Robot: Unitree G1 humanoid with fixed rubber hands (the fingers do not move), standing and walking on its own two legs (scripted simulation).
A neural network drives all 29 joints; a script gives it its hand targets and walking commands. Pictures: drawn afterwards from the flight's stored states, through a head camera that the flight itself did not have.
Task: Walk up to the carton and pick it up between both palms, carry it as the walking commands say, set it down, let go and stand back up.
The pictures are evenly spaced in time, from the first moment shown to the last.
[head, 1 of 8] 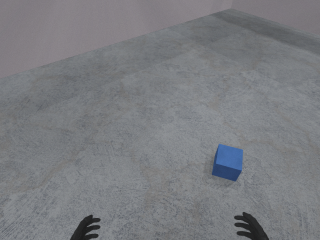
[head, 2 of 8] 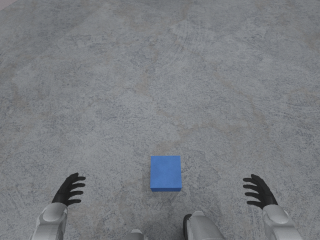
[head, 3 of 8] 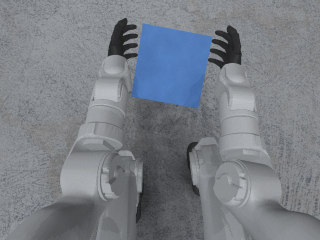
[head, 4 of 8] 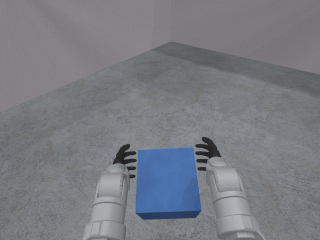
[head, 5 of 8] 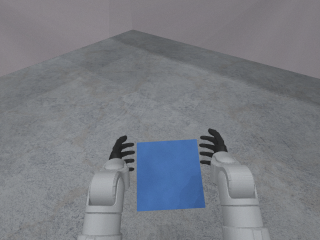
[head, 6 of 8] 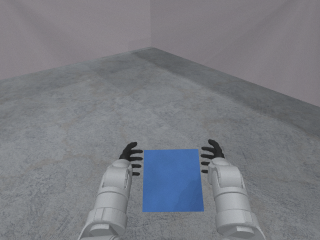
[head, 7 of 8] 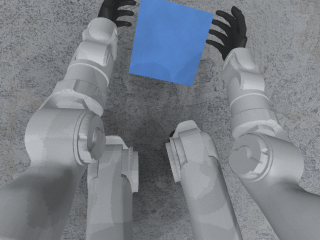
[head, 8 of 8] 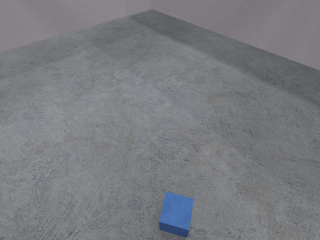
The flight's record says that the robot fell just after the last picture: no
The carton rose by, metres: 0.70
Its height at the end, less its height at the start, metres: +0.00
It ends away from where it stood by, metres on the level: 1.14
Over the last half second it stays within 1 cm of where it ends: yes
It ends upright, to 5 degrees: yes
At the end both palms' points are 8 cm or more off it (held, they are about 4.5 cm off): yes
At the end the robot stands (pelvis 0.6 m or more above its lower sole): yes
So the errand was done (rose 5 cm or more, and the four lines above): yes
